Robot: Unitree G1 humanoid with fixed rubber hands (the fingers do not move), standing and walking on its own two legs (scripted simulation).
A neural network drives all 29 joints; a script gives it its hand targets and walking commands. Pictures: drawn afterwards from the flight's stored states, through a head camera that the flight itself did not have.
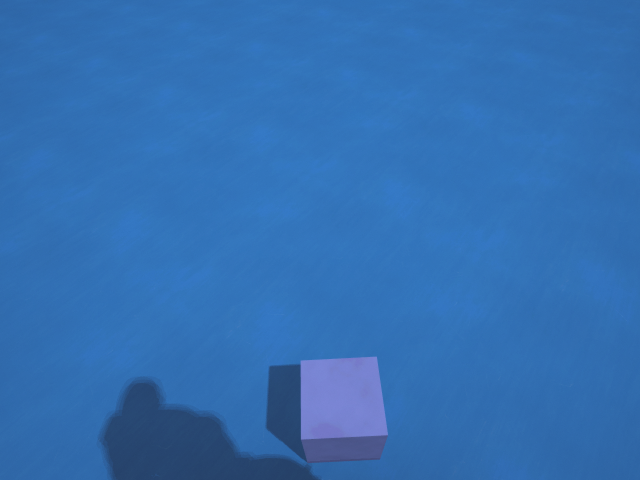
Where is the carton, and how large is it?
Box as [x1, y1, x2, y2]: [301, 357, 387, 462]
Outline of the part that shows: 376,357 301,360 301,441 307,462 379,459 387,436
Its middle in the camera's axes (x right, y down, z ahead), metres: +0.06 +0.47 +1.08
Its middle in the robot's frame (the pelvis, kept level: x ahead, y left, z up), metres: +0.42 -0.01 -0.65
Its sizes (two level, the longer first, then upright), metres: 0.210 0.200 0.250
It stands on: the floor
